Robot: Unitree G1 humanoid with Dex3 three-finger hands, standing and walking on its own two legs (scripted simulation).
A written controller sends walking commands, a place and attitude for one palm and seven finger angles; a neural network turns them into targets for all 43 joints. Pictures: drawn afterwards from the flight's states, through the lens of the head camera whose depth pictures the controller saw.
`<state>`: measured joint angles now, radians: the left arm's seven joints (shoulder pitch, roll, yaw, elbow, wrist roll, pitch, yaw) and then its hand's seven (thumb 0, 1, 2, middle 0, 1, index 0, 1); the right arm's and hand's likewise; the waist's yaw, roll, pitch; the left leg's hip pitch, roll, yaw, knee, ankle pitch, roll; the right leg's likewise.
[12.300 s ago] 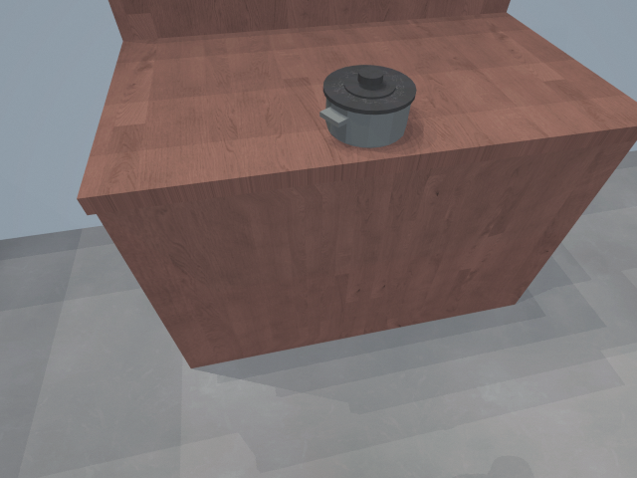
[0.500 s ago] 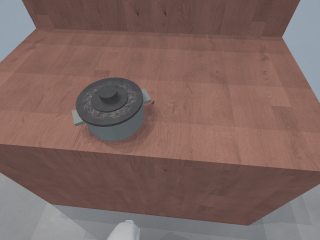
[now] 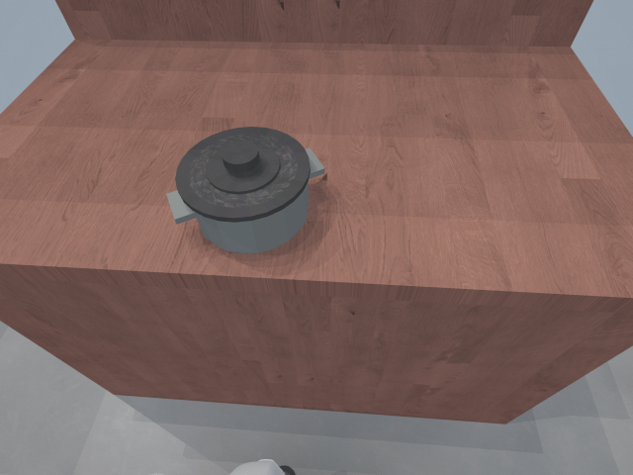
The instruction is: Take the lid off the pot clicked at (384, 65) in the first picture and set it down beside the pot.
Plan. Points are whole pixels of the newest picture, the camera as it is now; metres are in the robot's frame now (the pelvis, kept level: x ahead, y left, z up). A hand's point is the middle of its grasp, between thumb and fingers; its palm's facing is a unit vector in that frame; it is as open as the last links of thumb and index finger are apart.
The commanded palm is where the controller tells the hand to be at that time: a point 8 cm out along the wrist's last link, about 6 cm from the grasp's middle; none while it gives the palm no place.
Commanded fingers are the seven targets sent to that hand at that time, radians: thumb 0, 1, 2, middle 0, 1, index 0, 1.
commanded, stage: come to a stop and stand still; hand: left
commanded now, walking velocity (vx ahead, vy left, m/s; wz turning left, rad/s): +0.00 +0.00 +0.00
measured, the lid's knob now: (240, 156) +0.47 +0.13 +0.14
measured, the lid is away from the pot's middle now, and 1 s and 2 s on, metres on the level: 0.00 0.00 0.00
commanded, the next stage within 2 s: look again from close up in 0.76 s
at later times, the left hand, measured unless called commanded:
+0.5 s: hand out of the picture -0.01 +0.19 -0.16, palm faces +0.03 -0.98 -0.19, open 7.4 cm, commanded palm none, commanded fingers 0.00 0.90 0.90 -0.20 -0.30 -0.20 -0.30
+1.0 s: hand out of the picture -0.04 +0.21 -0.16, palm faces +0.02 -0.98 -0.19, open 7.4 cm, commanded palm none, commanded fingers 0.00 0.90 0.90 -0.20 -0.30 -0.20 -0.30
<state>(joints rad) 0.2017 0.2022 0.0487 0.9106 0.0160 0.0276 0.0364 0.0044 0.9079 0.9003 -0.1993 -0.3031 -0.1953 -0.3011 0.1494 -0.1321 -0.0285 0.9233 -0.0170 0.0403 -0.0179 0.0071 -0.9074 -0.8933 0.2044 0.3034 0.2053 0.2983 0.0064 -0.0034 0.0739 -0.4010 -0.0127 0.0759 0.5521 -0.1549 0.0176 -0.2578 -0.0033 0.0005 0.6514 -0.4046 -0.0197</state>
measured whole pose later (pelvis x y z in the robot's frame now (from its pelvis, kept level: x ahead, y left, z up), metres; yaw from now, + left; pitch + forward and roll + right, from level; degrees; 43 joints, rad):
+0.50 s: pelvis -0.04 +0.01 +0.02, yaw -1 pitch -1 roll +0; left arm 0.24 0.18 0.02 1.08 0.01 0.01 0.02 0.01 0.91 0.90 -0.20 -0.30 -0.20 -0.30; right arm 0.30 -0.12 -0.01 1.13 -0.02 0.01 -0.03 0.01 -0.91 -0.89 0.20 0.30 0.20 0.30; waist 0.00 -0.02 0.01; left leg -0.21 0.00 -0.01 0.43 -0.21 0.00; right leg -0.21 0.02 0.00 0.44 -0.21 -0.02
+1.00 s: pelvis -0.03 +0.04 +0.01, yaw -1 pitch +0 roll -1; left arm 0.35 0.13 -0.01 1.08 0.02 -0.02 0.04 0.01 0.91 0.90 -0.20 -0.30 -0.20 -0.30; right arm 0.31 -0.16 -0.01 1.04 -0.01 -0.01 -0.03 0.01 -0.93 -0.89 0.20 0.30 0.20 0.30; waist -0.01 0.02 -0.02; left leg -0.26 -0.03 0.01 0.57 -0.30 0.04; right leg -0.26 0.00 0.02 0.55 -0.29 0.01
